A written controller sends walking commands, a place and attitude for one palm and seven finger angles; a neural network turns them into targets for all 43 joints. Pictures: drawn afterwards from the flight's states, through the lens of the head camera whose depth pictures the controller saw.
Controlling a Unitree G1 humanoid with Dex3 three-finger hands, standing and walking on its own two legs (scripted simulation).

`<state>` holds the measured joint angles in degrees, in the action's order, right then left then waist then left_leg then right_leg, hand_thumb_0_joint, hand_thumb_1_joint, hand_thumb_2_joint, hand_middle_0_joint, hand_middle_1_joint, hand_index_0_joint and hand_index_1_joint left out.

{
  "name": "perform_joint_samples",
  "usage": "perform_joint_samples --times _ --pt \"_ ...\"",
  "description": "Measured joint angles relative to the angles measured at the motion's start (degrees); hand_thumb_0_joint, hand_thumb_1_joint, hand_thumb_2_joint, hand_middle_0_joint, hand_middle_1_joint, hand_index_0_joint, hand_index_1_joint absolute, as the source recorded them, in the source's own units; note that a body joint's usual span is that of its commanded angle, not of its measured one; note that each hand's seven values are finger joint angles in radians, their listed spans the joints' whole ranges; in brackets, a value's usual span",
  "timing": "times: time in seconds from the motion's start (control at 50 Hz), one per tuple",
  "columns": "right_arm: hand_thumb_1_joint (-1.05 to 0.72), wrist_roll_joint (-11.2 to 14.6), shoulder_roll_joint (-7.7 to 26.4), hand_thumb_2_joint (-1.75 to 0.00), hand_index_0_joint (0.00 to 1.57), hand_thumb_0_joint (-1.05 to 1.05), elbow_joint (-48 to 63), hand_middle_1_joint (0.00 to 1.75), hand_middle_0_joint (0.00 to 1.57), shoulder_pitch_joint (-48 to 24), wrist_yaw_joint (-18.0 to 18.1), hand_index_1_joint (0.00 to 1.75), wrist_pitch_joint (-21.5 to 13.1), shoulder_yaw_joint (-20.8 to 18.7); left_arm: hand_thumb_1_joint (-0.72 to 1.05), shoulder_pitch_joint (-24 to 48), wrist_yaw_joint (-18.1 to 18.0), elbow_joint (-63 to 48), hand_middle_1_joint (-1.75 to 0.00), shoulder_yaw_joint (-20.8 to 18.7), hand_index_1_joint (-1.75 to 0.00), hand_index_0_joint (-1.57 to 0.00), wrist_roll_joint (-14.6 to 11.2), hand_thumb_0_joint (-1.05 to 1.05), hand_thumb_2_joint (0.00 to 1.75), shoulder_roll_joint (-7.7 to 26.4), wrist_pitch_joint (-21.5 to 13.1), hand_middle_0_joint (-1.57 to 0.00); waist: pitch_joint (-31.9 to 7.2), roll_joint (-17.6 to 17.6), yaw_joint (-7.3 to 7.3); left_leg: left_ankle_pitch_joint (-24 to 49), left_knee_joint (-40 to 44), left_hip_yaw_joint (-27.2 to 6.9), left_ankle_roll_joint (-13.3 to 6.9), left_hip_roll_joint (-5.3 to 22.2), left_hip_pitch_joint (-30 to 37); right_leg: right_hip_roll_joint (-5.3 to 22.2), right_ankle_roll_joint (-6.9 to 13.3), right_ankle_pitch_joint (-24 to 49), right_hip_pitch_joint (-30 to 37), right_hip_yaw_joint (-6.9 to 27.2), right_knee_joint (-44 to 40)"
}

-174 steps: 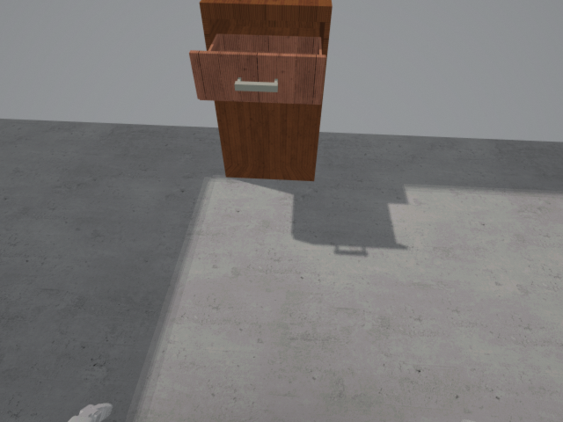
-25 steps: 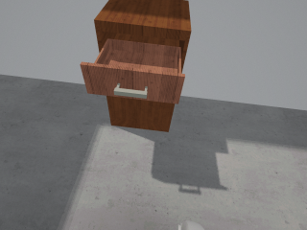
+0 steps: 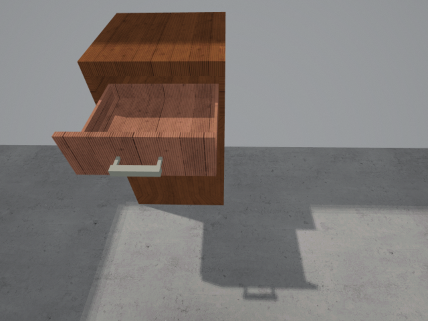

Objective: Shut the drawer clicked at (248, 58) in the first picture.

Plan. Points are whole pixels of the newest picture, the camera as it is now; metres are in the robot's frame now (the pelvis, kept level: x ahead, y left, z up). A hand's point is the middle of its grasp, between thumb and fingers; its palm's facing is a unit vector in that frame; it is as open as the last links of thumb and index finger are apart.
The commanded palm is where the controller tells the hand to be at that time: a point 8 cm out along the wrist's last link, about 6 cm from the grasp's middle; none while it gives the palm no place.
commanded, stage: take the last steps up to it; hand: left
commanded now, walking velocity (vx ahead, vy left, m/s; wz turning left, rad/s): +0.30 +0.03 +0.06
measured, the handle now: (137, 165) +0.52 +0.23 -0.06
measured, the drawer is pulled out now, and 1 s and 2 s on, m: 0.30 0.30 0.30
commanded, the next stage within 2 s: come to a stop and stand still in 0.54 s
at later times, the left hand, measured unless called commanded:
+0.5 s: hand out of the picture +0.04 +0.20 -0.18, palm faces +0.14 -0.98 -0.13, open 7.4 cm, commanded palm none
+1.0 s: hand (136, 273) +0.26 +0.20 -0.16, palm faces +0.04 -0.97 -0.25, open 7.3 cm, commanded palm none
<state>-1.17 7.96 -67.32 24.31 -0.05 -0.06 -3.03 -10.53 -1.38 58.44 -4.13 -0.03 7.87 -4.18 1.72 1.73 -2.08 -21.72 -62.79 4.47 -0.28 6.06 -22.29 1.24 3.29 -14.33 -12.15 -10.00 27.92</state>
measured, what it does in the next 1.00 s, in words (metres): walks ahead: left foot, then right foot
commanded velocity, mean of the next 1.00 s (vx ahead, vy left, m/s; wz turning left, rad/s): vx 0.08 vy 0.03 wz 0.01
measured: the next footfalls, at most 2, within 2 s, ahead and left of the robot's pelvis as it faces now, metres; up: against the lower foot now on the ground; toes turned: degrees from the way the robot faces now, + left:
left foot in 0.40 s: +0.23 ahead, +0.14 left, +0.00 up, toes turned +8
right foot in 0.82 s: +0.28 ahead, -0.08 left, +0.00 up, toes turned -3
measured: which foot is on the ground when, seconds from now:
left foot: up 0.00-0.38, down 0.40-1.00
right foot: down 0.00-0.40, up 0.42-0.80, down 0.82-1.00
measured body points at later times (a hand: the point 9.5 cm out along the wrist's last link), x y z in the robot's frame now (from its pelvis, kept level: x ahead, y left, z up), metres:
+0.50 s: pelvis +0.14 +0.05 -0.01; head +0.16 +0.08 +0.44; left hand +0.04 +0.25 -0.17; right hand +0.27 -0.16 -0.14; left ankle +0.19 +0.14 -0.74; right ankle +0.05 -0.07 -0.67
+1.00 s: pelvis +0.20 +0.02 +0.00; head +0.21 +0.00 +0.45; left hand +0.26 +0.25 -0.14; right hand +0.17 -0.18 -0.17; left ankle +0.19 +0.14 -0.74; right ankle +0.24 -0.08 -0.74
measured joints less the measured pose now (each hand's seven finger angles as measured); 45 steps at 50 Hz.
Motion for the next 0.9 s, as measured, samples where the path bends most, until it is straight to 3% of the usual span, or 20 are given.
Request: perform_joint_samples --times 0.1,0.18,0.28,0.38,0.42,0.48,0.54,0.6,0.68,0.76,0.82,0.84,0.9 --pt "-0.91 -0.3 1.8 -0.90 0.20 0.01 3.7 0.30 0.20 -6.0 -0.1 0.30 -0.1 -1.1 0.95 -5.2 -0.2 2.5 -0.30 0.6 -0.30 -0.20 0.7 -0.02 0.89 1.0 -0.2 -0.20 -1.2 0.2 0.67 7.0 1.9 -0.4 1.7 1.5 -7.4 -1.4 0.5 1.2 5.3 -0.8 -6.8" --pt "-0.91 -0.3 2.6 -0.90 0.19 0.00 6.1 0.30 0.20 -10.7 -0.7 0.30 -0.2 -1.3 0.94 -9.3 0.2 4.8 -0.30 1.3 -0.29 -0.20 0.9 -0.01 0.90 0.2 0.0 -0.20 -1.4 0.2 1.98 9.9 8.6 -0.3 2.0 1.7 -8.9 -2.0 0.1 0.8 8.2 -0.7 -9.5" --pt "-0.91 -0.1 2.6 -0.90 0.19 0.00 8.0 0.30 0.20 -15.6 -1.3 0.29 -0.3 -0.8 0.92 -13.7 0.5 7.0 -0.30 1.9 -0.29 -0.20 1.2 0.00 0.90 -0.9 0.2 -0.20 -0.5 -0.6 4.74 9.6 18.4 0.3 1.3 0.7 -6.6 -1.7 -1.2 -1.4 11.0 -0.7 -10.1" --pt "-0.91 -0.1 1.7 -0.90 0.19 0.00 9.6 0.30 0.20 -18.8 -1.3 0.30 -1.3 0.2 0.91 -17.1 0.4 8.6 -0.30 1.8 -0.29 -0.20 1.3 0.01 0.89 -1.0 1.0 -0.20 0.7 -2.2 6.74 8.9 28.7 1.9 -0.8 -2.0 0.1 0.2 -3.6 -6.7 12.2 -0.7 -5.5" --pt "-0.91 -0.4 1.2 -0.90 0.20 0.00 10.3 0.30 0.20 -19.6 -0.8 0.30 -2.8 0.6 0.91 -17.6 0.5 9.3 -0.30 1.9 -0.29 -0.20 0.9 0.01 0.89 -1.0 1.6 -0.20 1.7 -3.0 6.52 12.5 29.9 2.7 -2.4 -3.0 2.0 1.9 -3.5 -11.0 8.2 0.7 6.3" --pt "-0.91 0.1 -0.1 -0.90 0.20 0.00 10.7 0.30 0.20 -18.9 0.0 0.30 -3.5 1.5 0.91 -15.5 0.3 9.3 -0.30 1.9 -0.29 -0.20 0.8 0.01 0.89 -0.4 2.8 -0.20 2.9 -4.2 6.36 8.2 28.9 4.2 -3.4 -4.1 4.4 2.3 -2.4 -14.6 -1.8 5.1 29.1" --pt "-0.92 0.9 -1.4 -0.90 0.20 -0.01 9.9 0.30 0.20 -16.6 1.0 0.30 -3.7 1.2 0.91 -12.4 0.4 7.9 -0.30 1.3 -0.29 -0.20 1.0 0.01 0.90 0.4 3.1 -0.20 2.6 -4.7 5.53 9.0 33.7 5.0 -3.1 -5.3 8.0 3.3 -2.8 -9.6 -9.4 6.3 36.6" --pt "-0.95 1.1 -0.2 -0.90 0.20 -0.04 9.5 0.30 0.21 -14.9 1.8 0.30 -4.2 0.4 0.91 -9.2 0.3 5.7 -0.30 0.8 -0.29 -0.19 1.2 0.01 0.90 0.9 3.2 -0.20 1.9 -5.0 4.62 10.4 38.1 5.6 -3.7 -6.3 10.8 4.2 -3.4 -5.7 -14.1 6.9 35.2" --pt "-0.95 0.5 0.8 -0.90 0.20 -0.03 7.5 0.30 0.20 -11.7 1.6 0.30 -3.3 0.7 0.91 -5.0 0.2 3.1 -0.30 0.5 -0.29 -0.19 1.4 0.01 0.90 1.6 3.6 -0.20 0.4 -5.0 3.88 11.0 41.3 5.6 -3.6 -7.2 13.0 4.7 -4.0 -2.9 -15.5 6.8 28.1" --pt "-0.93 0.1 0.4 -0.90 0.20 -0.02 5.4 0.30 0.20 -9.0 1.7 0.30 -2.0 1.3 0.93 -1.6 -0.6 1.8 -0.30 0.9 -0.29 -0.19 1.3 0.01 0.90 2.2 4.0 -0.20 0.3 -4.4 2.54 9.9 40.5 4.7 -2.8 -7.2 13.5 4.0 -4.4 -1.9 -11.3 6.8 16.1" --pt "-0.92 0.2 -0.4 -0.90 0.20 -0.01 3.8 0.30 0.20 -7.4 1.7 0.30 -0.9 1.6 0.93 -0.7 -0.8 1.4 -0.30 1.5 -0.29 -0.19 1.2 0.01 0.90 2.5 3.5 -0.20 0.1 -4.5 2.15 7.2 36.7 4.8 -1.6 -7.1 12.7 3.4 -4.4 3.2 -5.2 7.3 4.6" --pt "-0.92 0.5 -0.3 -0.90 0.20 -0.01 3.2 0.30 0.20 -7.4 1.6 0.30 -0.5 1.6 0.93 -0.5 -1.0 1.8 -0.30 1.7 -0.29 -0.19 1.2 0.01 0.90 2.1 3.3 -0.20 0.1 -3.7 2.25 6.2 35.3 5.0 -1.1 -6.4 12.3 2.6 -3.7 2.0 -4.6 7.4 3.7" --pt "-0.91 0.9 -0.3 -0.90 0.20 0.00 2.7 0.30 0.20 -7.1 1.4 0.30 0.5 1.5 0.93 -0.4 -1.0 2.5 -0.30 2.5 -0.29 -0.19 0.8 0.00 0.90 1.0 3.4 -0.20 0.2 -1.3 0.66 6.2 35.6 4.2 0.0 -5.1 12.5 1.3 -2.1 1.2 -4.1 6.5 3.1"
